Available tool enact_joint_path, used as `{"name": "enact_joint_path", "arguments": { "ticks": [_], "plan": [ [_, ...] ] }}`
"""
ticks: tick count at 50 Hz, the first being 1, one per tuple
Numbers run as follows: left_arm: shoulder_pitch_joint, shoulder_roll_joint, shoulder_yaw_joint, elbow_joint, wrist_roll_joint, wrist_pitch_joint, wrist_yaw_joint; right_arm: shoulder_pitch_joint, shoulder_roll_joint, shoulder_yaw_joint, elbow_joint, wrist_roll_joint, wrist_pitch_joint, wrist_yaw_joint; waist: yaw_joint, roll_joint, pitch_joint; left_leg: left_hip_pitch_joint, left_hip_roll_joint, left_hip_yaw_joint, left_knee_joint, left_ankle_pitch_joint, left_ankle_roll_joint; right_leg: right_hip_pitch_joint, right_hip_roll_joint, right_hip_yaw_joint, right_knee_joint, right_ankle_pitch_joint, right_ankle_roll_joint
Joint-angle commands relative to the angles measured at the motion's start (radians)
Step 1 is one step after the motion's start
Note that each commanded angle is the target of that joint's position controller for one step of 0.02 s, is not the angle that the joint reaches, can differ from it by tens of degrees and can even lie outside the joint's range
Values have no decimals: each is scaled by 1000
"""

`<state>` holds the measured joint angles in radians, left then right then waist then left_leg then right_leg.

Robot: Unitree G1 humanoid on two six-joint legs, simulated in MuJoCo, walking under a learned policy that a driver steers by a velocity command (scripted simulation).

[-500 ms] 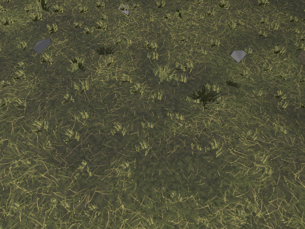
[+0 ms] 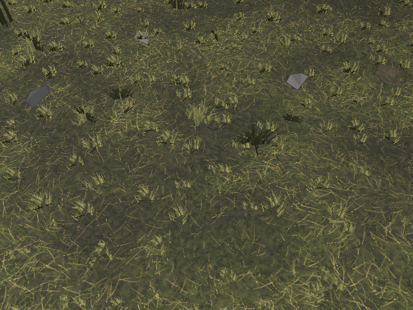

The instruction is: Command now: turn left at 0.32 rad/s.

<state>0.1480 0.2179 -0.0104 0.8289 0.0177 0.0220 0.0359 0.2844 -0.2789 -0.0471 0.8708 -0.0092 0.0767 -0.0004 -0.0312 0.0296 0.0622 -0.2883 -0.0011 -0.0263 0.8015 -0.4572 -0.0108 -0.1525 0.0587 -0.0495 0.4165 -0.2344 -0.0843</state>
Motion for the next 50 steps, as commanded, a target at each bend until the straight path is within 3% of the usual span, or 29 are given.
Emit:
{"name": "enact_joint_path", "arguments": {
  "ticks": [1,6,8,9,10,11,12,13,15,17,23,31,36,37,38,39,40,41,43,44,48,50],
  "plan": [
    [45,196,60,-23,2,-5,10,-34,-80,-18,-71,2,-20,-3,49,-116,-37,-98,8,24,16,-46,9,87,-337,224,-85,421,-166],
    [17,205,75,-21,5,-1,4,-15,-58,-14,-82,11,-24,8,29,-139,-89,2,-5,70,-121,-15,41,68,-340,165,-13,486,-141],
    [-2,219,84,-19,0,7,2,21,-54,-12,-78,9,-35,11,-10,-119,-93,123,-16,71,-352,178,67,-8,-304,99,71,366,-70],
    [16,202,84,-22,1,9,-2,24,-119,-27,-85,-8,-46,7,-9,7,-79,190,70,-107,-502,254,98,-117,-232,31,219,181,2],
    [11,128,66,-73,5,13,-4,27,-266,-60,-109,-12,-56,6,17,244,-56,266,358,-493,-522,674,208,-380,-39,-71,429,-311,89],
    [-61,145,65,-85,15,25,10,105,-268,-67,-81,-9,-53,3,-45,165,-53,202,395,-497,-513,797,324,-393,-20,51,593,-414,89],
    [-35,156,69,-73,4,31,7,66,-219,-59,-84,-1,-50,-1,-1,78,-29,182,332,-406,-504,739,326,-397,-47,90,664,-337,90],
    [-15,168,73,-56,-5,27,1,-14,-177,-49,-101,6,-43,-5,32,43,-2,165,258,-333,-508,656,283,-401,-61,101,665,-248,92],
    [14,193,80,-39,9,22,-11,-79,-143,-39,-128,10,-36,-9,47,73,-30,211,179,-272,-496,685,236,-406,-61,93,667,-162,106],
    [24,185,79,-39,9,24,-22,-44,-150,-42,-124,13,-40,-5,36,51,-75,252,168,-267,-480,743,234,-403,-53,89,684,-134,123],
    [-24,181,76,-68,1,29,-15,19,-180,-55,-112,3,-42,-9,-2,83,-65,289,156,-350,-470,656,233,-445,-54,105,553,-138,143],
    [-39,185,68,-90,-9,15,-6,-4,-197,-62,-132,-11,-40,-8,-2,86,-94,210,147,-456,-441,636,239,-332,-29,122,409,-156,118],
    [33,154,51,-64,-16,7,-4,-57,-138,-29,-116,-17,-37,-15,29,86,-116,116,125,-417,-413,679,186,-72,-32,87,153,-108,78],
    [68,126,41,-44,-13,4,-3,-73,-114,-14,-107,-9,-36,-20,56,67,-113,73,103,-399,-406,592,151,38,-42,83,-21,12,67],
    [57,114,31,-37,-2,-3,2,-40,-78,4,-89,-11,-41,-23,42,21,-105,26,76,-377,-412,444,99,130,-88,157,-158,111,60],
    [33,175,33,-44,13,-14,8,37,-47,13,-74,-19,-47,-22,-9,-155,-114,-18,0,-267,-298,189,57,180,-270,386,-209,176,31],
    [-27,224,31,-58,11,-16,-2,68,-94,1,-58,-6,-39,-28,-36,-170,-78,14,-76,-161,-330,26,43,20,-370,488,-191,269,-71],
    [-30,210,31,-43,4,-18,-15,37,-125,-6,-40,-12,-33,-35,-24,-160,-51,99,-45,-133,-333,58,39,-59,-344,483,-176,230,-107],
    [-22,232,42,-31,-4,-17,-27,-54,-127,-9,-44,-7,-40,-35,3,-193,-24,98,-67,-109,-363,187,33,-45,-226,424,-146,163,-50],
    [-3,251,49,-29,-8,-16,-23,-64,-136,-13,-44,-4,-43,-32,11,-220,-37,74,-74,-90,-337,192,24,-14,-211,429,-133,194,-43],
    [100,260,73,2,-10,-10,-24,-103,-118,-13,-51,4,-47,-37,54,-189,-74,-93,-90,-48,-109,-36,-7,102,-254,525,-96,376,-120],
    [113,261,88,12,-10,-4,-19,-116,-108,-10,-62,4,-47,-40,49,-160,-83,-143,-72,-58,0,-56,-15,111,-253,533,-91,409,-141]
  ]
}}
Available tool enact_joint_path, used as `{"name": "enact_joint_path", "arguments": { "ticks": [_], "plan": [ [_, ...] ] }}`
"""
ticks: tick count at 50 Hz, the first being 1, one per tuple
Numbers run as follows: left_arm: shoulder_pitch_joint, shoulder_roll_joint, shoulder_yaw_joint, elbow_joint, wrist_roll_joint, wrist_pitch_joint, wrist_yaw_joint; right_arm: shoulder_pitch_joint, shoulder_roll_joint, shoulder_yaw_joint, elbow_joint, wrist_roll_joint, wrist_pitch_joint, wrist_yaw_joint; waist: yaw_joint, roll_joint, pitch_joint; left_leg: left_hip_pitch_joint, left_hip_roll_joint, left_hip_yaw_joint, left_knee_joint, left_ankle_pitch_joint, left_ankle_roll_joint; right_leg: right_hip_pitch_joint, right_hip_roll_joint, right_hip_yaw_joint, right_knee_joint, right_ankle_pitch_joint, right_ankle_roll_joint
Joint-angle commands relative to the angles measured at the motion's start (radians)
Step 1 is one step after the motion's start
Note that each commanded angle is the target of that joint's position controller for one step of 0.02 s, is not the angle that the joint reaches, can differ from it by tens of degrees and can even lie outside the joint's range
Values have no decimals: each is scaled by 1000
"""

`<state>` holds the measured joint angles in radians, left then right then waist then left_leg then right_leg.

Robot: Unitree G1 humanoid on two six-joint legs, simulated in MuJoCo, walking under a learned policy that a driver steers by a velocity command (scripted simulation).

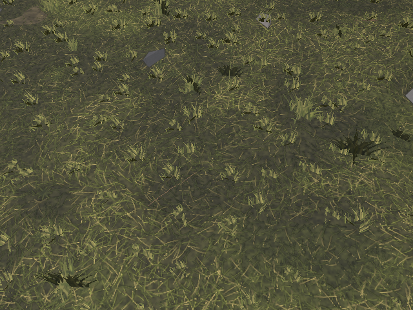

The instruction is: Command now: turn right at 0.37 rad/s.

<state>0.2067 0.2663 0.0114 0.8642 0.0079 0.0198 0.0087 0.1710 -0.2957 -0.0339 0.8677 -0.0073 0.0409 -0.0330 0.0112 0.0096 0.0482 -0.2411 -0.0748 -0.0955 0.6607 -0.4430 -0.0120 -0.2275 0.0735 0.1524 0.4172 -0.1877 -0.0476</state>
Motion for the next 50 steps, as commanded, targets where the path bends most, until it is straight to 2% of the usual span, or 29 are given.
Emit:
{"name": "enact_joint_path", "arguments": {
  "ticks": [1,6,9,10,11,12,13,14,15,16,18,20,22,24,27,31,34,36,37,38,39,40,41,42,43,44,45,47,50],
  "plan": [
    [43,210,72,-25,0,2,9,-4,-87,-21,-62,2,-12,-7,1,-134,-73,-194,7,12,153,-66,-17,177,-253,322,-91,355,-175],
    [0,205,93,-38,7,23,-3,11,-83,-13,-75,8,-23,-6,-7,-159,-107,-87,-4,32,19,-8,-6,98,-204,336,-90,296,-143],
    [-73,205,99,-61,2,38,-9,119,-86,-13,-50,6,-33,-17,-69,-151,-105,128,-11,49,-294,172,18,-36,-139,332,-45,150,-66],
    [-61,173,92,-72,-4,35,-7,123,-142,-25,-50,-6,-36,-27,-57,-58,-87,203,84,-50,-419,148,39,-142,-71,281,32,-37,-9],
    [8,91,73,-86,-13,26,-7,75,-244,-41,-84,-21,-31,-32,-12,196,-99,247,366,-355,-514,49,109,-272,73,90,260,-278,42],
    [11,168,90,-66,10,27,6,8,-264,-45,-105,-30,-25,-24,-8,150,-53,69,452,-401,-496,117,196,-278,74,2,447,-372,48],
    [10,197,99,-59,15,29,6,-7,-198,-29,-112,-30,-26,-17,13,92,-22,4,432,-350,-472,218,224,-241,26,1,567,-346,43],
    [29,187,101,-38,18,34,1,-44,-138,-13,-119,-20,-31,-12,35,69,8,-13,368,-246,-452,290,208,-240,12,-7,641,-290,42],
    [54,176,101,-23,18,41,-7,-66,-116,-6,-132,-17,-34,-13,47,90,11,15,307,-155,-433,352,183,-253,10,-22,690,-246,50],
    [67,173,100,-14,19,47,-17,-59,-116,-5,-137,-15,-37,-18,42,123,1,55,282,-100,-411,447,177,-273,7,-43,730,-227,61],
    [43,165,94,-20,15,51,-29,5,-121,-7,-124,-14,-38,-18,11,118,-19,141,276,-43,-367,616,187,-305,-1,-70,730,-223,85],
    [-1,152,87,-38,11,53,-36,68,-126,-12,-107,-14,-37,-17,-24,115,-30,233,296,-30,-342,683,203,-339,-13,-85,680,-226,100],
    [-42,149,82,-55,14,57,-46,128,-137,-21,-91,-19,-40,-11,-62,133,-45,296,320,-57,-392,403,209,-368,-35,-96,617,-212,96],
    [-98,153,82,-81,21,58,-62,149,-148,-30,-82,-21,-47,-6,-83,140,-9,303,345,-100,-469,98,215,-398,-57,-101,566,-199,89],
    [-143,128,76,-105,26,47,-76,175,-150,-39,-65,-23,-70,1,-90,104,32,307,375,-105,-525,4,225,-412,-78,-107,492,-182,73],
    [-168,84,58,-115,26,20,-75,199,-131,-41,-34,-26,-100,22,-84,91,44,278,373,-45,-536,52,228,-343,-84,-129,357,-173,27],
    [-190,61,41,-119,27,-1,-67,225,-117,-37,7,-28,-105,45,-72,118,54,183,346,-3,-518,147,228,-191,-68,-191,208,-202,-9],
    [-128,58,38,-95,29,-17,-56,209,-132,-41,23,-13,-97,55,-16,109,43,90,327,16,-442,296,219,-16,-41,-243,69,-111,-27],
    [-26,61,40,-55,34,-28,-46,189,-131,-40,26,-1,-92,56,39,73,15,-6,299,46,-352,338,199,161,-25,-254,-26,-23,-34],
    [117,112,58,0,41,-43,-31,174,-98,-29,17,-1,-95,57,97,-13,-71,-125,233,99,-188,341,164,390,-75,-173,-56,-44,-43],
    [270,219,81,13,62,-55,-12,119,-6,0,-48,4,-100,62,166,-232,-185,-328,119,191,142,43,106,578,-391,206,-192,-347,-92],
    [249,296,97,17,38,-57,2,130,-46,-15,-49,-10,-91,47,136,-233,-103,-458,39,100,335,-112,108,431,-504,403,-276,-422,-159],
    [159,226,78,-2,28,-58,4,154,-96,-32,-27,-10,-84,45,84,-134,-14,-465,101,9,409,-59,126,340,-469,295,-262,-429,-156],
    [74,146,56,-22,20,-65,0,181,-87,-35,-2,1,-83,56,34,-119,39,-449,126,6,409,29,124,274,-407,195,-280,-361,-122],
    [29,101,43,-32,17,-74,-1,201,-68,-36,18,2,-80,61,3,-122,62,-428,141,16,390,93,112,239,-356,96,-301,-250,-90],
    [22,76,35,-33,19,-85,3,203,-62,-37,29,-11,-74,65,-6,-124,62,-412,147,30,396,145,97,226,-327,23,-307,-129,-74],
    [33,66,32,-28,23,-96,4,207,-51,-37,37,-20,-67,70,-9,-113,47,-402,141,40,424,185,86,226,-308,-37,-297,0,-69],
    [81,75,35,-5,18,-112,1,173,-26,-37,19,-22,-61,79,-16,-94,40,-439,144,51,457,235,73,232,-310,-113,-282,195,-73],
    [135,56,31,20,16,-121,1,74,-5,-34,-23,-21,-54,91,-11,-92,65,-516,148,71,434,305,54,229,-310,-190,-285,312,-83]
  ]
}}
Over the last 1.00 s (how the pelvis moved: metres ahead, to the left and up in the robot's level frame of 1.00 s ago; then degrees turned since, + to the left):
-0.01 0.01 0.00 17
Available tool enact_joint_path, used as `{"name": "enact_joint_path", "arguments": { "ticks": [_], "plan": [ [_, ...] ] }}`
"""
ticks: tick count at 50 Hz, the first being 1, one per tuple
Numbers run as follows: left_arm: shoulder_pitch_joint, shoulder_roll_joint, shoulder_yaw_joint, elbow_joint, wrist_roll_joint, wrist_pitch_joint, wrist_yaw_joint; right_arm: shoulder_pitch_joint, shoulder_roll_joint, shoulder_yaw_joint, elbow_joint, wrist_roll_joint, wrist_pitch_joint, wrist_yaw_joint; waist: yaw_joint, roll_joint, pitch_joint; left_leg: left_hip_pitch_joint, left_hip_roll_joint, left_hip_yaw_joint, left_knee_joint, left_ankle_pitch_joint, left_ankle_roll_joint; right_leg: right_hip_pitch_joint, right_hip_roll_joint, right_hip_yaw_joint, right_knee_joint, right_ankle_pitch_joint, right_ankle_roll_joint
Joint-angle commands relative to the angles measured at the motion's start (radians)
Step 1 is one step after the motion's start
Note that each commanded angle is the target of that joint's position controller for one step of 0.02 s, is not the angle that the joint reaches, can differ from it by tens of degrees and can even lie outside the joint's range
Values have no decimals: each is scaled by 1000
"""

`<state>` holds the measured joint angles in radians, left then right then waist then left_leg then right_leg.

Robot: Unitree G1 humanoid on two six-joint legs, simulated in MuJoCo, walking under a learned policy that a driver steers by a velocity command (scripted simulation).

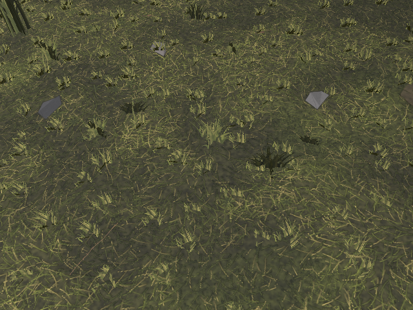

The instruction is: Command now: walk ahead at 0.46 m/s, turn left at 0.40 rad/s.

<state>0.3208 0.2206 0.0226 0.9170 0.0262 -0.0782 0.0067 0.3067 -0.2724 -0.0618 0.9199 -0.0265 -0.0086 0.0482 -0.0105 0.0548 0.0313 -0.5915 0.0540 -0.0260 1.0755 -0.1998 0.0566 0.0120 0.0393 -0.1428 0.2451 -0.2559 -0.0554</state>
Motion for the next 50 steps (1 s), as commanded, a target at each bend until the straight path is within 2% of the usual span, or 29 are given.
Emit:
{"name": "enact_joint_path", "arguments": {
  "ticks": [1,4,7,10,11,12,13,14,15,16,17,18,19,21,24,27,31,35,37,38,39,40,41,42,43,44,45,47,50],
  "plan": [
    [28,95,17,-27,-2,-24,4,-100,-20,-3,-93,-3,-5,14,13,-139,94,-175,16,15,-24,88,-19,-19,-268,78,-114,414,-75],
    [37,99,14,-12,-3,-24,9,-210,9,15,-140,-7,-8,27,23,-134,115,-114,4,80,-230,164,-18,-44,-246,-1,-107,493,-68],
    [80,133,20,14,-4,-22,18,-289,12,26,-184,-9,-6,33,33,-124,111,-37,-21,148,-387,146,23,17,-277,-40,-75,652,-59],
    [75,178,29,20,-1,-8,31,-196,-27,12,-169,-12,-3,18,-22,-156,13,122,-108,201,-425,25,96,107,-294,-87,148,1099,-44],
    [68,197,35,15,3,3,33,-114,-51,2,-148,-13,-5,13,-60,-162,-43,221,-136,196,-441,-22,123,101,-301,-88,292,1143,-49],
    [69,207,39,9,4,11,31,0,-82,-15,-114,-16,-13,6,-106,-151,-114,380,-160,171,-498,-34,152,44,-299,-85,481,1039,-47],
    [60,205,39,-8,4,12,23,133,-142,-41,-76,-26,-18,-10,-170,-83,-184,598,-95,52,-577,-87,196,-127,-261,-98,759,765,-24],
    [129,59,11,-70,-8,6,-3,104,-260,-71,-92,-29,-13,-24,-68,175,-267,922,235,-474,-603,-88,349,-581,-74,-61,1149,-228,35],
    [-1,153,30,-116,-7,-8,-6,136,-262,-75,-103,12,-3,-24,-131,49,-336,934,285,-751,-766,-127,402,-711,-2,164,1272,-255,35],
    [-76,154,28,-144,-13,-22,-10,68,-230,-67,-94,16,-1,-35,-100,-7,-168,812,266,-591,-807,-97,360,-783,-76,200,1218,-130,24],
    [-66,151,25,-140,-14,-32,-9,20,-176,-54,-96,20,-5,-38,-55,-67,-71,661,233,-492,-827,12,317,-735,-115,187,1116,-62,21],
    [-56,147,26,-128,-5,-26,-6,-24,-143,-45,-100,17,-14,-41,-12,-101,-19,552,177,-405,-835,131,277,-672,-139,189,1042,-48,28],
    [-30,141,24,-126,13,-6,-6,-50,-118,-35,-103,21,-22,-45,22,-97,-12,475,133,-338,-846,220,261,-603,-148,192,999,-49,45],
    [-12,121,22,-130,29,30,-13,-41,-115,-30,-100,27,-45,-42,46,-80,-28,421,89,-273,-854,324,253,-555,-152,179,929,-53,72],
    [-100,110,20,-172,28,50,-20,7,-147,-38,-90,27,-56,-39,28,-49,-2,391,48,-244,-880,296,230,-611,-154,152,807,45,104],
    [-233,119,21,-220,24,53,-21,81,-146,-38,-80,28,-52,-41,-24,-20,21,449,37,-270,-883,273,194,-702,-146,150,670,160,118],
    [-354,117,15,-266,18,47,-28,158,-148,-39,-72,24,-49,-48,-74,-1,13,557,36,-298,-836,339,172,-739,-109,155,528,237,113],
    [-420,104,1,-295,11,29,-39,202,-127,-26,-54,13,-54,-61,-99,18,20,636,65,-279,-813,471,158,-678,-77,115,377,257,68],
    [-368,123,7,-285,7,23,-38,172,-142,-25,-54,7,-62,-66,-62,35,22,637,90,-259,-798,558,124,-554,-60,112,305,217,22],
    [-300,144,16,-263,5,21,-32,150,-156,-26,-56,5,-67,-68,-29,44,0,643,91,-238,-746,697,104,-461,-34,104,286,168,-2],
    [-194,170,29,-229,1,16,-23,139,-168,-28,-52,0,-69,-66,18,41,-52,661,78,-211,-627,842,90,-348,0,93,270,121,-26],
    [-46,187,40,-183,1,8,-11,125,-171,-27,-50,0,-69,-62,92,11,-127,635,40,-159,-443,855,74,-182,2,89,211,148,-54],
    [111,235,53,-157,18,1,2,133,-127,-13,-72,0,-72,-60,145,-60,-239,482,-1,-124,-176,581,61,46,-168,284,215,38,-102],
    [146,344,83,-141,30,8,-1,273,-41,1,-81,29,-70,-51,68,-325,-324,138,-196,-23,183,-171,0,276,-427,816,131,33,-271],
    [77,263,73,-139,-14,23,-19,240,-110,-2,-73,-10,-72,-55,46,-214,-252,9,-151,-79,255,-266,16,210,-405,970,29,-60,-278],
    [-22,203,61,-160,-22,25,-25,130,-123,-4,-94,-14,-74,-51,25,-124,-100,-30,-90,-75,238,-166,13,74,-363,791,25,-59,-260],
    [-53,163,52,-161,-15,22,-29,47,-118,2,-116,-16,-81,-45,28,-60,-51,-19,-59,-63,187,-113,8,-16,-310,672,16,66,-238],
    [-31,139,42,-127,-15,12,-24,17,-99,9,-139,-27,-67,-36,-6,-89,-23,29,-20,-50,88,-94,-14,-108,-222,539,-3,260,-197],
    [28,166,53,-97,-27,0,-21,4,-71,21,-154,-29,-45,-29,-16,-117,-44,41,-12,-19,4,-103,-54,-133,-188,479,-18,390,-209]
  ]
}}
Over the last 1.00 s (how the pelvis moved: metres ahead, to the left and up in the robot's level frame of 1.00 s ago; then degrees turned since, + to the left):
0.11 -0.06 0.00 -15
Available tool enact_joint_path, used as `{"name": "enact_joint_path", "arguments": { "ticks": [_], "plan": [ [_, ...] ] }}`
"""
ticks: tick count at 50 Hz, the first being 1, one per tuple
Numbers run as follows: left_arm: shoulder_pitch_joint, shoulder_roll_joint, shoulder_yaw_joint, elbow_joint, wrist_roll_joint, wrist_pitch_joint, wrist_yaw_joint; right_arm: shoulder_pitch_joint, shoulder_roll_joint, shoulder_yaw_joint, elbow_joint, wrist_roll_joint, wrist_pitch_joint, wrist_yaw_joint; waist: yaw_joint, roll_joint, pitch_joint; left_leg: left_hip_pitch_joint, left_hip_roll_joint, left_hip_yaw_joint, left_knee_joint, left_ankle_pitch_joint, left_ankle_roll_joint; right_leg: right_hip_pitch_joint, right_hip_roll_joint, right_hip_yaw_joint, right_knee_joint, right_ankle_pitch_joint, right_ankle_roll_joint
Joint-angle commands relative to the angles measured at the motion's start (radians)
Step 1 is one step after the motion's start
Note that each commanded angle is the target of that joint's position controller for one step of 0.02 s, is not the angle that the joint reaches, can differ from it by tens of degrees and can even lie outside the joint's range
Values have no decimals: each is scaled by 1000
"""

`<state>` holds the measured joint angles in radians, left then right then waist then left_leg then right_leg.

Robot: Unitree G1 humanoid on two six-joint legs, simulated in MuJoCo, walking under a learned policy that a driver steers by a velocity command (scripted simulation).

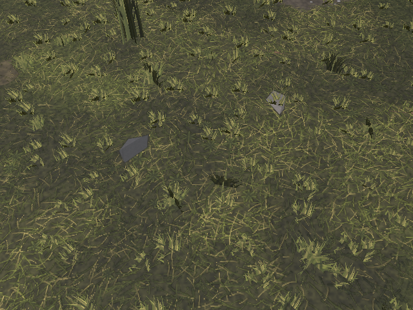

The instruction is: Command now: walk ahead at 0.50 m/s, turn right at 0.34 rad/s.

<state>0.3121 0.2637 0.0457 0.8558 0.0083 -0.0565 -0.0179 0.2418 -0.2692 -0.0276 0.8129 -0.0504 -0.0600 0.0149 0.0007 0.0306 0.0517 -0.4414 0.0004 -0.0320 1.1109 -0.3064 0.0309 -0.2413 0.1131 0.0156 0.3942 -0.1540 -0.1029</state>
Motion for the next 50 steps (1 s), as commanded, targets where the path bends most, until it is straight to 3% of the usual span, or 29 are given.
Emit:
{"name": "enact_joint_path", "arguments": {
  "ticks": [1,5,11,14,16,17,18,19,20,21,22,24,27,31,36,38,40,42,43,44,45,46,47,48,50],
  "plan": [
    [50,132,34,-32,-10,-20,6,40,-69,-9,-57,-5,10,5,-23,-91,-57,-125,46,-2,-64,15,-41,104,-254,312,-181,268,-166],
    [119,133,40,-16,-11,-10,11,-156,-55,4,-125,0,15,7,27,-93,-6,-185,56,23,-267,165,-79,80,-218,300,-212,216,-136],
    [206,147,52,-7,3,1,20,-325,-49,18,-187,19,1,9,90,-104,-25,-161,8,21,-459,247,-74,179,-221,339,-113,357,-105],
    [161,161,59,-27,9,7,29,-285,-74,12,-190,24,-11,3,51,-119,-36,-20,-15,1,-561,184,-47,163,-231,384,-45,381,-73],
    [107,174,62,-43,4,2,23,-115,-111,-6,-140,25,-25,-14,-35,-93,-100,251,-41,6,-668,165,-12,92,-181,374,109,435,-33],
    [103,147,56,-55,-9,-8,14,8,-167,-25,-121,10,-38,-30,-88,-17,-193,453,78,-99,-700,106,30,8,-122,317,306,335,-6],
    [139,59,34,-87,-33,-15,14,131,-242,-44,-123,-11,-35,-47,-111,128,-330,697,348,-394,-737,-65,93,-182,-35,185,572,-74,22],
    [201,85,37,-111,-20,-4,17,103,-272,-57,-116,1,-14,-45,-50,261,-343,699,463,-744,-836,-160,184,-373,22,98,728,-421,26],
    [178,128,43,-76,9,14,22,42,-176,-44,-127,9,-5,-40,-25,95,-197,568,428,-660,-836,-238,186,-426,-71,100,809,-339,25],
    [106,119,42,-76,19,19,9,-3,-98,-26,-134,16,-7,-34,-28,7,-97,452,362,-504,-858,-174,166,-414,-97,91,798,-259,32],
    [79,98,40,-82,19,23,-1,-24,-73,-18,-129,14,-11,-30,-11,18,-48,373,313,-374,-890,-45,140,-389,-123,82,762,-216,41],
    [60,90,40,-88,35,45,-18,-2,-68,-17,-104,19,-29,-30,5,75,-29,317,253,-217,-914,147,116,-359,-146,60,744,-179,55],
    [-3,78,37,-124,32,58,-34,42,-85,-27,-78,33,-52,-21,11,66,-45,336,258,-115,-937,308,129,-405,-157,54,742,-105,67],
    [-136,65,27,-175,30,61,-49,88,-91,-34,-48,32,-50,-19,-7,51,-14,367,245,11,-961,386,130,-491,-171,32,643,17,86],
    [-306,34,1,-236,30,52,-67,149,-111,-41,-10,32,-43,-19,-52,52,21,383,235,131,-953,439,104,-403,-165,-55,361,120,62],
    [-342,34,-4,-252,32,50,-65,188,-121,-43,14,29,-35,-21,-62,54,32,427,252,145,-934,488,100,-367,-147,-82,281,66,38],
    [-342,37,-5,-253,40,45,-54,225,-132,-41,44,28,-22,-23,-58,59,27,471,267,155,-876,655,99,-297,-110,-105,217,-24,3],
    [-217,60,7,-212,47,30,-36,238,-155,-40,73,30,-8,-25,11,70,-46,494,263,166,-683,952,95,-108,-48,-122,142,-87,-38],
    [-53,80,18,-153,58,16,-24,229,-150,-34,77,42,-3,-25,90,42,-139,420,228,192,-493,916,78,121,-43,-119,66,-15,-61],
    [119,157,39,-114,82,8,-6,218,-104,-18,39,51,-7,-19,157,-47,-276,200,185,189,-210,545,62,414,-262,103,59,-98,-107],
    [130,256,59,-118,67,9,8,295,6,4,-4,70,-7,-3,103,-277,-405,-158,-1,155,139,-280,20,658,-590,590,-18,-12,-225],
    [130,235,63,-121,29,15,19,187,-124,-35,8,52,2,-19,149,-86,-351,-205,5,-27,206,-201,34,548,-548,547,-44,79,-199],
    [53,182,44,-103,24,10,22,137,-102,-35,-10,61,-4,-15,93,-94,-196,-214,42,-46,167,-111,43,408,-494,357,-66,168,-159],
    [1,117,26,-96,23,2,17,147,-80,-30,6,60,-6,-13,50,-78,-112,-178,75,-27,90,-59,41,287,-441,249,-110,220,-112],
    [-59,53,7,-92,14,-14,17,200,-57,-33,48,30,24,-5,-6,-122,-56,-87,92,-12,28,-6,23,150,-368,111,-174,217,-53]
  ]
}}
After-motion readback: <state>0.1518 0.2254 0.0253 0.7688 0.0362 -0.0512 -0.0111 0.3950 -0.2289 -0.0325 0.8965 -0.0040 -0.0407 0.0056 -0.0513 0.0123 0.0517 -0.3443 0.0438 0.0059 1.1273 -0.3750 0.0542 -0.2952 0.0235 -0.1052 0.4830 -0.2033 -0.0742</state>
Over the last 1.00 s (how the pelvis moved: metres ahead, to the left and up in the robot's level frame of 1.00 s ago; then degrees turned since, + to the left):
0.55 0.09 0.00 20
